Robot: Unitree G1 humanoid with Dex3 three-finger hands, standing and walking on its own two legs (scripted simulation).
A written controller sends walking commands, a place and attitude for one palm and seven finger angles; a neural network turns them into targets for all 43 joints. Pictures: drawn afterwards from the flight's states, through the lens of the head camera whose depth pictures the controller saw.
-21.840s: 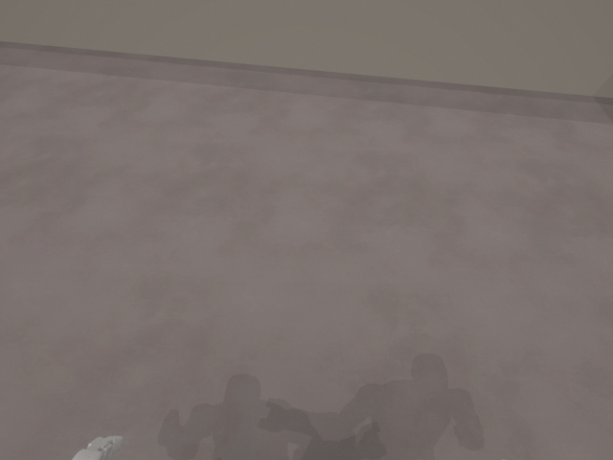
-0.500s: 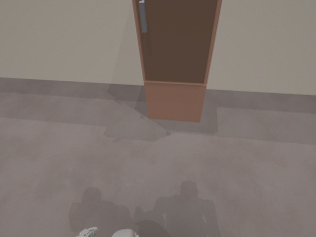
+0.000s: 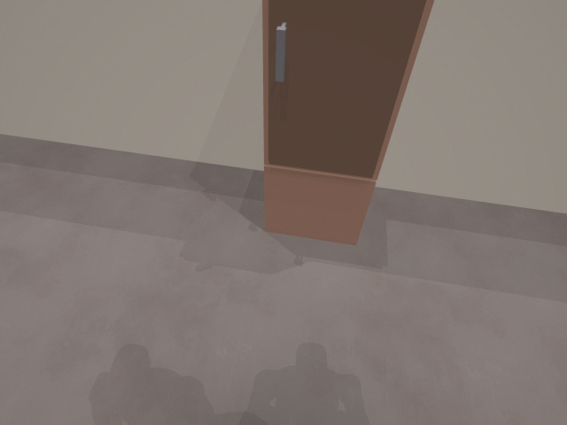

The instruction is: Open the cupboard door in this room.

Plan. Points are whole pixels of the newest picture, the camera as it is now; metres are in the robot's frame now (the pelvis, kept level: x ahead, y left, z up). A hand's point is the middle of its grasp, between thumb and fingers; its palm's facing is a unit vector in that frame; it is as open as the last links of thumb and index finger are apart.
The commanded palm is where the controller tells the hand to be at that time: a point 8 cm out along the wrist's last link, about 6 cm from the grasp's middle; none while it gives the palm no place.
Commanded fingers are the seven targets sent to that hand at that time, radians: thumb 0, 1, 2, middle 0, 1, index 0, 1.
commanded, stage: stand and wait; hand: left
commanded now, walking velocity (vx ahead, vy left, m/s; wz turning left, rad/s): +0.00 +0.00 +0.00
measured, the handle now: (282, 52) +1.00 +0.09 +0.08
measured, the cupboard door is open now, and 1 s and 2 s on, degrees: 0 0 0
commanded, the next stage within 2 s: look at it before walking up in 0.28 s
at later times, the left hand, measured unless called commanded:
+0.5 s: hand out of the picture +0.00 +0.17 -0.18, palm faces +0.02 -0.99 -0.15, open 7.4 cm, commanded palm none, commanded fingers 0.00 0.90 0.90 -0.20 -0.30 -0.20 -0.30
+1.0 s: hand out of the picture -0.01 +0.17 -0.18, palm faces +0.02 -0.99 -0.15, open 7.4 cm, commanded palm none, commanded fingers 0.00 0.90 0.90 -0.20 -0.30 -0.20 -0.30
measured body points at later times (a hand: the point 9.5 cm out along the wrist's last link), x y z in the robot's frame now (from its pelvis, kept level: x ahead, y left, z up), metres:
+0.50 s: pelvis +0.01 +0.02 +0.00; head +0.02 +0.03 +0.45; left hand +0.00 +0.22 -0.17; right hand -0.02 -0.18 -0.16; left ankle +0.00 +0.10 -0.75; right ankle +0.01 -0.11 -0.75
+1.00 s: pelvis +0.02 +0.02 +0.00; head +0.03 +0.03 +0.45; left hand -0.01 +0.23 -0.17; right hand -0.01 -0.18 -0.16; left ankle +0.00 +0.10 -0.75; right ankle +0.01 -0.11 -0.75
